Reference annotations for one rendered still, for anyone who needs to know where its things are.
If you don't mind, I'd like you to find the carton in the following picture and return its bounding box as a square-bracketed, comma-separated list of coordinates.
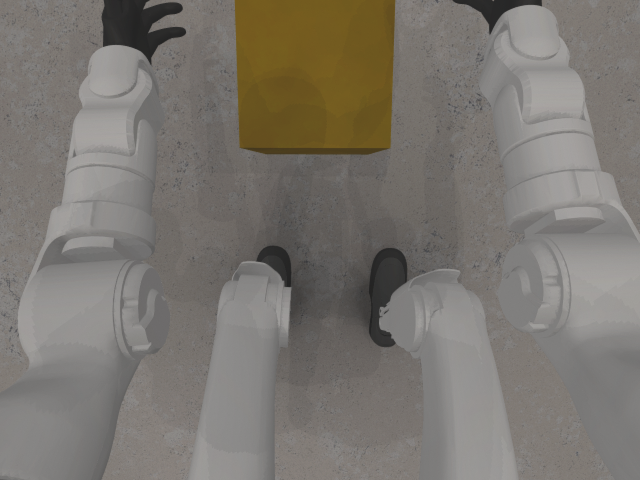
[235, 0, 395, 154]

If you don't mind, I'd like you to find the robot left forearm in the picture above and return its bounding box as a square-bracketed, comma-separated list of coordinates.
[18, 45, 165, 355]

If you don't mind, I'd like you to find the robot right thigh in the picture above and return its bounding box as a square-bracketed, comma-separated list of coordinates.
[400, 282, 519, 480]

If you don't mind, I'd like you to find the robot left upper arm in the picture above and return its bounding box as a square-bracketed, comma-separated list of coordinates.
[0, 259, 170, 480]

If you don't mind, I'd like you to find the robot right forearm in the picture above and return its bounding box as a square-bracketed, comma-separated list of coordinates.
[479, 5, 640, 243]

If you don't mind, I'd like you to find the left robot hand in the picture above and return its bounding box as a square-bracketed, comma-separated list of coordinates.
[102, 0, 186, 64]

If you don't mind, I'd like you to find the left robot foot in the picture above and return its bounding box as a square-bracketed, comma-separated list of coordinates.
[256, 246, 291, 287]

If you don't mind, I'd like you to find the robot right upper arm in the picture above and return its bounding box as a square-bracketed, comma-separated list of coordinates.
[497, 233, 640, 480]

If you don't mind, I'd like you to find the right robot hand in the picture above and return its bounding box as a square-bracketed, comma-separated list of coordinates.
[453, 0, 542, 34]

